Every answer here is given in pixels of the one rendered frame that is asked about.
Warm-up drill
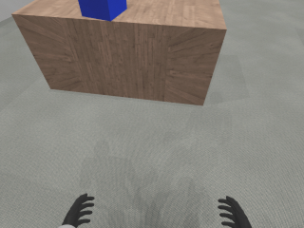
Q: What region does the carton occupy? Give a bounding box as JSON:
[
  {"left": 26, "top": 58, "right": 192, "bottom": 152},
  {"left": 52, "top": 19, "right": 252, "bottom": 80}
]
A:
[{"left": 78, "top": 0, "right": 127, "bottom": 22}]

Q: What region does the right robot hand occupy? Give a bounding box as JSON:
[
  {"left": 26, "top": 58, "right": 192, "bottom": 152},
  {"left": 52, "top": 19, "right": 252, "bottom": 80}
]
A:
[{"left": 218, "top": 196, "right": 252, "bottom": 228}]

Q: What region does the pedestal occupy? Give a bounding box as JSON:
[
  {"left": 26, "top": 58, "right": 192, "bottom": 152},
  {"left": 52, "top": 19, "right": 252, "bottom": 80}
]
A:
[{"left": 11, "top": 0, "right": 227, "bottom": 106}]

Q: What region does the left robot hand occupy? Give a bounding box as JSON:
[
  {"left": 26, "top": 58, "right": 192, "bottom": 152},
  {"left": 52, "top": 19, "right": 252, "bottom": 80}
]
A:
[{"left": 62, "top": 193, "right": 95, "bottom": 228}]

